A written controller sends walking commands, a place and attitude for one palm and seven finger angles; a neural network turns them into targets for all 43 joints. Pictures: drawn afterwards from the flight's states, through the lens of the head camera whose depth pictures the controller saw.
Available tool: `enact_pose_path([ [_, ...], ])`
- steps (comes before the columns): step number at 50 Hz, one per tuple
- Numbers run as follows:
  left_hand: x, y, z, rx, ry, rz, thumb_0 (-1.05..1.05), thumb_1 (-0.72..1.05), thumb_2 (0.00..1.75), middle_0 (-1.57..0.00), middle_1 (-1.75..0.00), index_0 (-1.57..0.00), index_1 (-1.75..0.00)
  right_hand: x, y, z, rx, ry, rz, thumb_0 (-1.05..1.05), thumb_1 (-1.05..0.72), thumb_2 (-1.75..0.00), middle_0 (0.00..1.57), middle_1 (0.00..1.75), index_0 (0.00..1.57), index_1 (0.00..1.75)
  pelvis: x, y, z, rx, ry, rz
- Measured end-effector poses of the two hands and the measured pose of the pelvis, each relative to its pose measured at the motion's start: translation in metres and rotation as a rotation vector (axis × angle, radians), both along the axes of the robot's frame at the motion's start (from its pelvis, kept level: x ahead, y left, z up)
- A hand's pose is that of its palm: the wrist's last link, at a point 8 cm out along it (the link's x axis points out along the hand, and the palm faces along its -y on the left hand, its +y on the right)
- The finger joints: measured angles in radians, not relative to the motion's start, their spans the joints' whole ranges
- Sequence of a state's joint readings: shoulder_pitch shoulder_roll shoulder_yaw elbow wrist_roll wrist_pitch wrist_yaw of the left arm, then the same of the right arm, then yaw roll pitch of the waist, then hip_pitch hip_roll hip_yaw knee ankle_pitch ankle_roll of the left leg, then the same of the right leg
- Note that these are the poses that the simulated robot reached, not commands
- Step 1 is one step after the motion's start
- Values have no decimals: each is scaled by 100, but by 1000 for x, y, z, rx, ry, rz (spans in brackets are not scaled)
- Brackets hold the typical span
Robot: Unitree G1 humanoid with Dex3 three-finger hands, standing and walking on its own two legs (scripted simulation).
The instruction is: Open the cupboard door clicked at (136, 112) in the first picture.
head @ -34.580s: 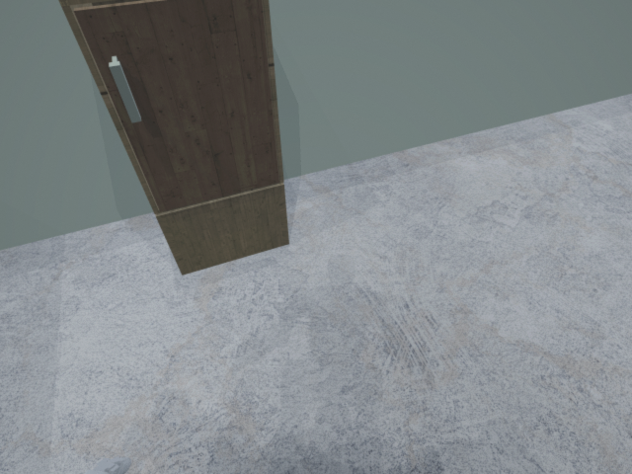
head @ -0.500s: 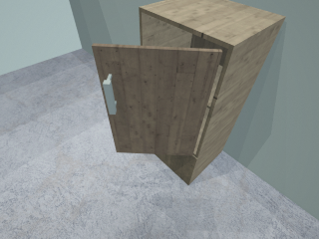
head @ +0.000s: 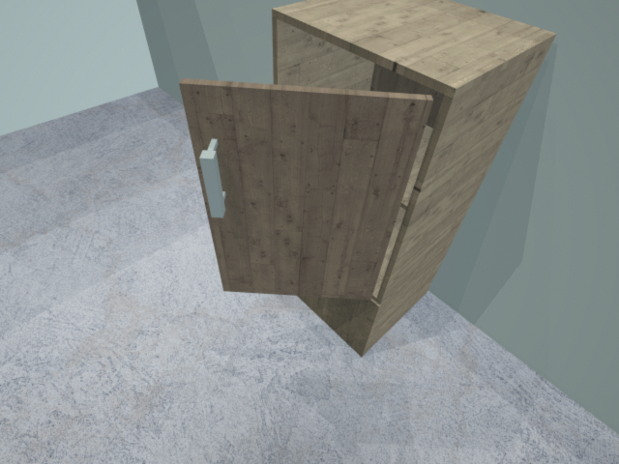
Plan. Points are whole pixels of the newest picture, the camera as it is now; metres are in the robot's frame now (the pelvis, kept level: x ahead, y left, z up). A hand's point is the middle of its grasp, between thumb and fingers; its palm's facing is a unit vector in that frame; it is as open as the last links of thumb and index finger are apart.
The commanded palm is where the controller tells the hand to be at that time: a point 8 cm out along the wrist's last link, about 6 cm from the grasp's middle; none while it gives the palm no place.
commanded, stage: look again from close up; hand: left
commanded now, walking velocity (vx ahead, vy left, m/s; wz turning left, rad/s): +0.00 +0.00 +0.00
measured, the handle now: (216, 178) +0.58 +0.22 +0.02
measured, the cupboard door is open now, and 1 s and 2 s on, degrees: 44 44 44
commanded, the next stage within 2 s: shuffle to correct the standing spot in 0.26 s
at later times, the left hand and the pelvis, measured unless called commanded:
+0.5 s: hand out of the picture -0.02 +0.15 -0.18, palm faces +0.04 -0.99 -0.14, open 7.4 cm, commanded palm none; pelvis +0.01 +0.00 +0.00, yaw +0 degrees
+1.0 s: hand out of the picture +0.04 +0.17 -0.18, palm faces +0.01 -0.98 -0.20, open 7.3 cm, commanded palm none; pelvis +0.03 +0.00 +0.00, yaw -2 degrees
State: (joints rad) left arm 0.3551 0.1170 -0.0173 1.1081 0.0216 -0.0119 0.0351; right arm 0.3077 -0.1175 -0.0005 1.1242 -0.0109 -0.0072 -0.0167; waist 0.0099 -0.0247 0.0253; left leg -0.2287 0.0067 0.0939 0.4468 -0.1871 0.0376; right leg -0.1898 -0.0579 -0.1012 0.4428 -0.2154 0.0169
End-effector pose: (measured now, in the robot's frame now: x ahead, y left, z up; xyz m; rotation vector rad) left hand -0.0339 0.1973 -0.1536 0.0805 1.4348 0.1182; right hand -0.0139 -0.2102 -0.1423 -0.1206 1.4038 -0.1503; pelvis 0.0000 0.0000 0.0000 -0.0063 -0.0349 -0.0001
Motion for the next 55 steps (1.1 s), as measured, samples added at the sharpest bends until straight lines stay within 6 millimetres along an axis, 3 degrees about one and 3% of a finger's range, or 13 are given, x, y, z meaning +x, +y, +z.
enact_pose_path([
  [22,8,5,2,11,-7,-4,0,91,90,-20,-29,-20,-30,-2,5,-1,11,17,-11,0,-91,-90,20,30,20,30,4,2,1,1,6,-5],
  [33,9,9,-5,-1,44,34,0,91,90,-20,-29,-20,-30,11,7,-5,-1,45,-13,0,-91,-90,20,30,20,30,31,6,-6,-1,14,-7],
  [42,41,7,0,4,41,10,0,91,90,-20,-29,-20,-30,33,17,-3,-6,38,-22,1,-92,-90,20,30,20,30,45,9,-2,7,18,-19],
  [46,59,11,1,33,0,-12,1,91,90,-20,-29,-20,-30,33,8,-5,-16,31,-39,2,-93,-90,20,30,20,30,39,7,-3,15,17,-29],
  [55,71,20,9,89,-80,-47,1,92,90,-20,-29,-20,-30,31,-16,-8,-15,-21,-40,1,-93,-90,20,30,20,30,19,-6,-3,13,13,-34],
])
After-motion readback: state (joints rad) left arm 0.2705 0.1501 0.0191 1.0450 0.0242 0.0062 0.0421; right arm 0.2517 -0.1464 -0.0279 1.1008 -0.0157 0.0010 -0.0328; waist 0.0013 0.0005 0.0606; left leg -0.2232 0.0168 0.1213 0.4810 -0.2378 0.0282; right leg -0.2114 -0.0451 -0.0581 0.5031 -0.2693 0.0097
